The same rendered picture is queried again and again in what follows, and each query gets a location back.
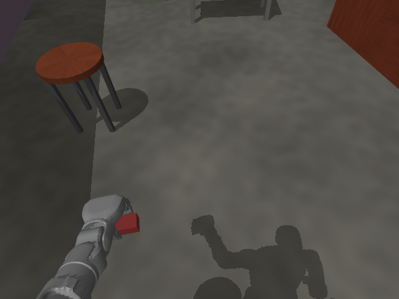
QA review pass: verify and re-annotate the left robot hand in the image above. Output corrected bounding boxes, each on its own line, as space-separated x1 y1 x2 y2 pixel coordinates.
82 194 133 240

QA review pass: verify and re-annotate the left robot arm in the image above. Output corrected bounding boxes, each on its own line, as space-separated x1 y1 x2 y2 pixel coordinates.
36 218 114 299

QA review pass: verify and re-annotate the stool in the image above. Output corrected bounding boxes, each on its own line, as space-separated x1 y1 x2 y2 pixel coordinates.
36 42 122 133

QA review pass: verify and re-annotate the small box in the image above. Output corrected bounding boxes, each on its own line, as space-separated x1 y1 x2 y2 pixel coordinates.
115 213 140 235

